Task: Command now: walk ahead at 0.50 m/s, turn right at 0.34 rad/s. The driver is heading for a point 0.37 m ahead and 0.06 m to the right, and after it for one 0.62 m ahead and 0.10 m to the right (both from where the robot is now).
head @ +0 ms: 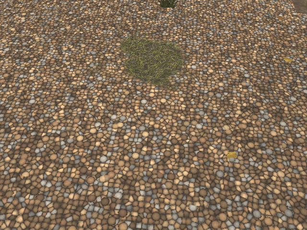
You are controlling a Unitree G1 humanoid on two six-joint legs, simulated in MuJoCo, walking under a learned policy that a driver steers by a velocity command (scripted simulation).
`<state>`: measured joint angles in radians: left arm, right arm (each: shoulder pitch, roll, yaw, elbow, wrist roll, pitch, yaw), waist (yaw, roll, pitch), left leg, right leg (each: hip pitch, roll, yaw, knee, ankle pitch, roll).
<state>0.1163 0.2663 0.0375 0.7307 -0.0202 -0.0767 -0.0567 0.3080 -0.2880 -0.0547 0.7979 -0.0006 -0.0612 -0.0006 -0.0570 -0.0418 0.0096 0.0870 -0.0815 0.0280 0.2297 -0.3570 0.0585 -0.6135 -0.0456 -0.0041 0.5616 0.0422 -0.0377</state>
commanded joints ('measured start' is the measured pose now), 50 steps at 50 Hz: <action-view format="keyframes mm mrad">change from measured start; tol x32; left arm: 1 -60 114 33 -101 6 -17 -12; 5 326 274 94 -39 -4 -7 15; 50 140 87 19 -10 35 60 80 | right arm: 1 7 -184 -50 -36 3 10 -18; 50 -162 -41 7 -52 -14 31 -3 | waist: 1 22 129 -14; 5 135 -211 -414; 14 35 4 -11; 24 45 -73 -109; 27 95 366 -376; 50 50 -1 -18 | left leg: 1 62 314 -26 150 998 85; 3 -77 257 36 511 1100 30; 5 -742 -28 -68 1143 -186 -76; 23 -484 51 -117 253 402 -96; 26 -32 357 -351 257 1103 92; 31 -259 351 -425 114 346 157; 42 -481 125 -134 147 -70 -23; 50 -305 108 -92 250 244 -36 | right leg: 1 27 60 -56 -1 -144 -52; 3 409 93 -41 -44 -90 -118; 5 1027 -298 806 -187 -192 -401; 16 280 -11 190 -262 365 -193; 25 426 33 316 124 47 -47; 27 101 165 189 567 -776 52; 29 41 92 185 696 -668 100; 40 486 38 39 -95 -217 48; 50 306 -18 125 -125 -281 13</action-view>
